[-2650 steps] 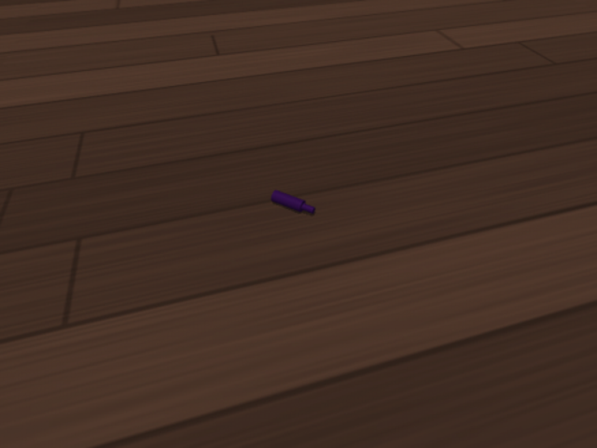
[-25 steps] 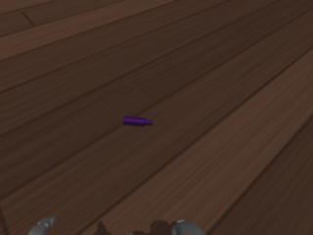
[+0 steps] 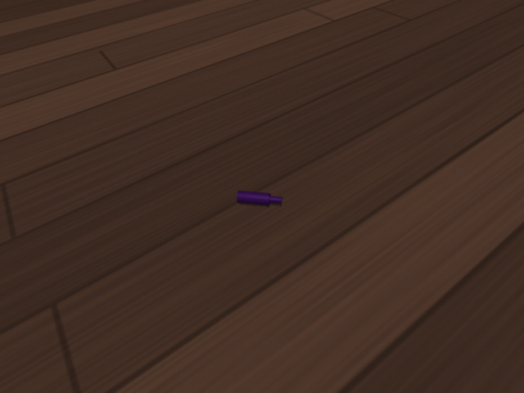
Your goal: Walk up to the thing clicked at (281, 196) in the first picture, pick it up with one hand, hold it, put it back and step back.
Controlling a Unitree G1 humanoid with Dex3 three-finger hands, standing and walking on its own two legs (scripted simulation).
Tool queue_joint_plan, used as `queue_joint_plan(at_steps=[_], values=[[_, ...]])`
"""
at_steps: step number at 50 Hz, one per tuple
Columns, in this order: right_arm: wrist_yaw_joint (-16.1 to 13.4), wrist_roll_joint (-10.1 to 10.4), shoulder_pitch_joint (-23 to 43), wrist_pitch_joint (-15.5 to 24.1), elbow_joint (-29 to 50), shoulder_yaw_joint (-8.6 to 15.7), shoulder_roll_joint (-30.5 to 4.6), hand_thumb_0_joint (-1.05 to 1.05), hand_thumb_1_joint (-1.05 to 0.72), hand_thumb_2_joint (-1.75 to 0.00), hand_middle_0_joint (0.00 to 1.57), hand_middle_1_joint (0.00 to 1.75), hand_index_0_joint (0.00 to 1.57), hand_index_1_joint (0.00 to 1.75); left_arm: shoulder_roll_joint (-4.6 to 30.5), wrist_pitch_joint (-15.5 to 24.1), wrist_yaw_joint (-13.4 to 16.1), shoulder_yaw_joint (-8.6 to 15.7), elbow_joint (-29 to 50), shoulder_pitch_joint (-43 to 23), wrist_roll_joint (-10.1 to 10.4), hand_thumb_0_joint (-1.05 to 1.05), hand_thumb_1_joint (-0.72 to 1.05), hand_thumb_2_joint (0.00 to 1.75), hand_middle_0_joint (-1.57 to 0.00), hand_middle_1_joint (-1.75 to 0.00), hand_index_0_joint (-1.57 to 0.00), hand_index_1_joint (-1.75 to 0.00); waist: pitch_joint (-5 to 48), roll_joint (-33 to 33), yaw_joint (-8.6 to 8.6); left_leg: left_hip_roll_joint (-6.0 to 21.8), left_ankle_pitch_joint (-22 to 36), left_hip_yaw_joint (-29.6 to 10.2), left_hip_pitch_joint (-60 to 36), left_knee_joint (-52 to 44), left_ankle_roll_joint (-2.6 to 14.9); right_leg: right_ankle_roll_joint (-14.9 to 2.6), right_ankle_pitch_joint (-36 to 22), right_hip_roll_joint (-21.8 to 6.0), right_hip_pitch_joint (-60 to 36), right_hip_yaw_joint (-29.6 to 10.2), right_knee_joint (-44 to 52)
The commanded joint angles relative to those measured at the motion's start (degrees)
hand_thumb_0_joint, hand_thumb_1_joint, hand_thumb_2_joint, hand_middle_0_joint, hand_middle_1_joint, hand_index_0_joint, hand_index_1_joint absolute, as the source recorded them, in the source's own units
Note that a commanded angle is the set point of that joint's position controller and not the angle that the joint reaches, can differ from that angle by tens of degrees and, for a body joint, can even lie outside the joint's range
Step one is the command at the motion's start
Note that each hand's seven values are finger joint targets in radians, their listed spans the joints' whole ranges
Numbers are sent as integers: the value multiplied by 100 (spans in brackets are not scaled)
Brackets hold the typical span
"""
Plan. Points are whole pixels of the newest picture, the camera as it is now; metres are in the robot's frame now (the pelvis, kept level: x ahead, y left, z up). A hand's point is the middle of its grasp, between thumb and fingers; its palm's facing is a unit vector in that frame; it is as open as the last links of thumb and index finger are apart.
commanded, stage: step back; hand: left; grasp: from above
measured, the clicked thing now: (259, 198) +1.11 +0.13 -0.73
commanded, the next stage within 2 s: stand in 0.86 s
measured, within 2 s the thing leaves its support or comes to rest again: neither
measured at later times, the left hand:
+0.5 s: hand out of the picture +0.07 +0.26 -0.14, palm faces +0.02 -0.93 -0.37, open 7.4 cm
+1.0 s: hand out of the picture +0.15 +0.27 -0.13, palm faces -0.03 -0.94 -0.35, open 7.4 cm
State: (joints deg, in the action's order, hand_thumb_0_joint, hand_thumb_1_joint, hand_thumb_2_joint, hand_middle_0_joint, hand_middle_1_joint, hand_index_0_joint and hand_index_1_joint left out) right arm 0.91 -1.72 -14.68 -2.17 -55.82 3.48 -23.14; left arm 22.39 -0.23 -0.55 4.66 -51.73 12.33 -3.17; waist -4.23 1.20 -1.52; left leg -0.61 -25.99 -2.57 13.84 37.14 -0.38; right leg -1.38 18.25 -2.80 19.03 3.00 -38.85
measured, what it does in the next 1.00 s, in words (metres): steps on the spot: left foot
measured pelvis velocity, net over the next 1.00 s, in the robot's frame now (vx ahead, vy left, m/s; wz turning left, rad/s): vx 0.04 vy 0.02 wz -0.03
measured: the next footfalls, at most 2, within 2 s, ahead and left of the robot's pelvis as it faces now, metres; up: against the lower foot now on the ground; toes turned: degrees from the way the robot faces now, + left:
left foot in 0.50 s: +0.11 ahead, +0.14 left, +0.00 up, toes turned +1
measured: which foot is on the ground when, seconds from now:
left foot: down 0.00-0.24, up 0.26-0.48, down 0.50-1.00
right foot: down 0.00-1.00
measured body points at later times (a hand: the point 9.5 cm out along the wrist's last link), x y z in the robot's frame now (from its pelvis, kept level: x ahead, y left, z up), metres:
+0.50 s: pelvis +0.01 +0.00 +0.00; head +0.03 -0.01 +0.45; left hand +0.07 +0.31 -0.11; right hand +0.10 -0.32 -0.12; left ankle +0.06 +0.13 -0.72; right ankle +0.03 -0.12 -0.72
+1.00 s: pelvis +0.04 +0.02 +0.02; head +0.05 +0.02 +0.47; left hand +0.15 +0.32 -0.11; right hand +0.16 -0.28 -0.10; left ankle +0.07 +0.14 -0.72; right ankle +0.03 -0.12 -0.72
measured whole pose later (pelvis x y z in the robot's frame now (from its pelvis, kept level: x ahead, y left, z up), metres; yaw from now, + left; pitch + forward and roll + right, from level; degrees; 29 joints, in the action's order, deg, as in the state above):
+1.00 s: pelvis +0.04 +0.02 +0.02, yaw -2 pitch -3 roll +0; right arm 0.7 -0.3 -1.7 1.1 -62.8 0.5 -18.8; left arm 20.5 1.3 -0.1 0.5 -63.0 4.2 -0.5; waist -3.6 -0.1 -0.3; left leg 1.4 -11.6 2.1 9.7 24.2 -0.2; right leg 1.3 13.6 -1.0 6.8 -0.5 -23.3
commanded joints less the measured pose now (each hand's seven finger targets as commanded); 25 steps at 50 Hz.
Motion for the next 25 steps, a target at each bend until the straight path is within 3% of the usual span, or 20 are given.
queue_joint_plan(at_steps=[1,2,3,4,5,8,10,11,12,13,14,15,16,18,21,23,24,25], values=[[-99,-117,-19,394,337,433,-1400,0,-90,-90,20,30,20,30,799,54,35,75,476,-96,140,0,90,90,-20,-30,-20,-30,320,828,204,1240,-1386,-2327,-1445,-2300,696,50,1330,68,1700,-483,-105],[-87,-90,128,396,394,466,-1851,0,-90,-90,20,30,20,30,1207,75,64,221,449,-656,154,0,90,90,-20,-30,-20,-30,-65,812,423,2069,-2652,-3257,-50,-2656,1364,90,1494,127,1431,-404,-934],[-85,-65,374,449,426,429,-1682,0,-90,-90,20,30,20,30,1343,101,33,258,420,-794,142,0,90,90,-20,-30,-20,-30,-372,365,321,2012,-2302,-2968,429,-2655,1393,39,1195,20,1086,-728,-1253],[-101,-73,635,504,435,301,-1354,0,-90,-90,20,30,20,30,1132,133,-9,212,353,-574,198,0,90,90,-20,-30,-20,-30,-323,227,120,1643,-1336,-2275,60,-2376,1213,16,811,-25,1050,-810,-1113],[-118,-91,601,521,440,270,-1287,0,-90,-90,20,30,20,30,1085,159,-32,181,293,-491,211,0,90,90,-20,-30,-20,-30,-220,386,135,1377,-834,-1843,-145,-2225,1022,-4,668,-6,1041,-707,-880],[-64,-83,591,443,413,311,-1359,0,-90,-90,20,30,20,30,1080,229,-77,209,56,-169,184,0,90,90,-20,-30,-20,-30,42,881,175,1144,-568,-1166,236,-1929,925,65,667,228,-95,-205,135],[-50,-36,743,320,448,267,-1196,0,-90,-90,20,30,20,30,950,275,-12,232,-128,222,137,0,90,90,-20,-30,-20,-30,114,770,-123,938,-285,-709,805,-1194,693,-2,4,476,-1250,6,1176],[-63,-11,584,291,463,188,-945,0,-90,-90,20,30,20,30,1075,313,37,277,-179,341,93,0,90,90,-20,-30,-20,-30,176,339,-178,680,-205,-454,1213,-550,525,-55,30,417,-1815,-330,1410],[-71,31,662,295,592,96,-589,0,-90,-90,20,30,20,30,1478,358,95,372,-190,477,43,0,90,90,-20,-30,-20,-30,164,-840,-287,12,-567,-124,2293,669,226,-510,1253,-737,-2025,-2464,2083],[-139,-11,651,278,563,178,-812,0,-90,-90,20,30,20,30,1916,397,82,467,-145,451,55,0,90,90,-20,-30,-20,-30,-27,-1030,-318,-89,-950,-188,2040,1663,111,-1074,2461,-1850,-1128,-3728,2700],[-158,-2,478,296,479,240,-1037,0,-90,-90,20,30,20,30,1882,411,88,461,29,156,79,0,90,90,-20,-30,-20,-30,-187,-598,-169,95,-747,-608,1941,1913,110,-1376,2204,-2046,-867,-3869,2635],[-137,33,418,323,407,238,-1063,0,-90,-90,20,30,20,30,1678,430,107,404,62,39,126,0,90,90,-20,-30,-20,-30,-248,-270,-105,192,-433,-671,1891,1943,119,-1315,1573,-1826,-834,-3353,2475],[-131,40,352,342,345,227,-975,0,-90,-90,20,30,20,30,1534,445,126,354,68,-52,138,0,90,90,-20,-30,-20,-30,-261,-301,-37,265,-192,-652,1819,1808,113,-1104,1170,-1560,-778,-2838,2353],[-89,13,167,360,233,199,-876,0,-90,-90,20,30,20,30,1447,456,114,294,43,-202,126,0,90,90,-20,-30,-20,-30,-73,-619,49,313,37,-368,1125,1315,67,-916,360,-1268,-314,-2092,2153],[-51,-13,157,325,177,191,-783,0,-90,-90,20,30,20,30,1406,412,99,224,109,-440,135,0,90,90,-20,-30,-20,-30,125,-976,111,273,169,192,475,431,32,-818,-368,-1073,-108,-1509,1884],[-64,-5,282,334,141,197,-717,0,-90,-90,20,30,20,30,1363,347,104,151,120,-518,180,0,90,90,-20,-30,-20,-30,224,-862,170,145,747,446,-111,-403,58,-680,-743,-897,92,-1257,1534],[-86,-9,275,345,97,192,-699,0,-90,-90,20,30,20,30,1276,315,108,91,110,-487,205,0,90,90,-20,-30,-20,-30,322,-748,209,102,1191,436,-406,-811,83,-534,-1104,-756,128,-1140,1241],[-117,-41,280,363,85,213,-794,0,-90,-90,20,30,20,30,1100,300,104,5,121,-471,218,0,90,90,-20,-30,-20,-30,465,-551,268,288,1583,126,-739,-1010,161,-376,-1315,-649,312,-1052,1016]])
